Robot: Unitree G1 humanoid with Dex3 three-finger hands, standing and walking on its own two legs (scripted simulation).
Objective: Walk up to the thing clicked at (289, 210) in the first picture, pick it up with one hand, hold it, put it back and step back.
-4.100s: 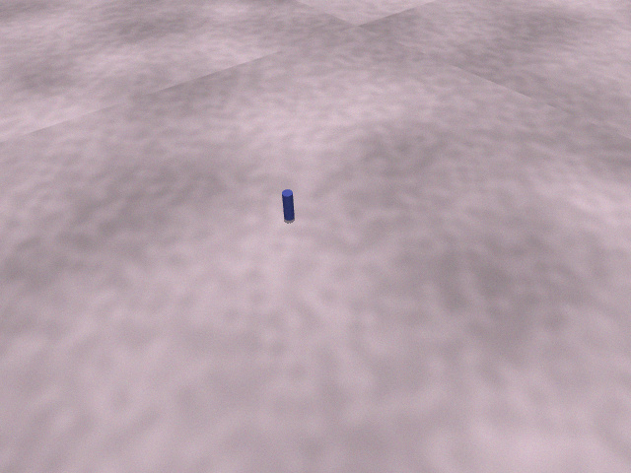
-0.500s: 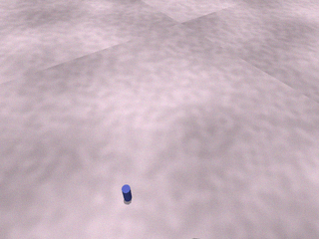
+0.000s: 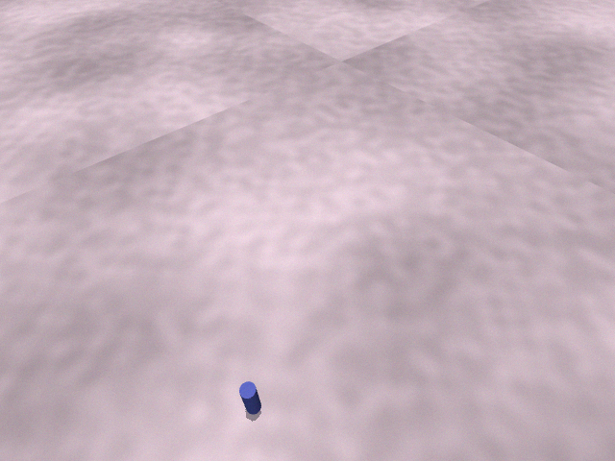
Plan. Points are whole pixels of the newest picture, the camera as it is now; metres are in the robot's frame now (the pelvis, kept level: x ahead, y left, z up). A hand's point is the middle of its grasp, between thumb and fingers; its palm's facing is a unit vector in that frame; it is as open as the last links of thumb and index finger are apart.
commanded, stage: walk up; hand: left
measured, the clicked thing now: (250, 398) +0.44 +0.20 -0.70
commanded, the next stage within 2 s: stand in 0.78 s
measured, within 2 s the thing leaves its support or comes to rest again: neither
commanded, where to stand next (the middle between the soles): +0.10 +0.00 m, yaw +1 degrees
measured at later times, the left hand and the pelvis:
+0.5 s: hand out of the picture +0.08 +0.25 -0.15, palm faces -0.02 -0.95 -0.32, open 7.4 cm; pelvis +0.01 +0.00 +0.01, yaw +0 degrees
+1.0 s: hand out of the picture +0.11 +0.25 -0.14, palm faces -0.02 -0.94 -0.34, open 7.4 cm; pelvis +0.03 +0.00 +0.01, yaw +1 degrees
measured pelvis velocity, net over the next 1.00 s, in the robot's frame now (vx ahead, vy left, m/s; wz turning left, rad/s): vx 0.03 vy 0.00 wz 0.01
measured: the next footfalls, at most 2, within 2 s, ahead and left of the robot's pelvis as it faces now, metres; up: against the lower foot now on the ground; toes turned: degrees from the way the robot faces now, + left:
none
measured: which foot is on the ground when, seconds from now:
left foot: down 0.00-1.00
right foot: down 0.00-1.00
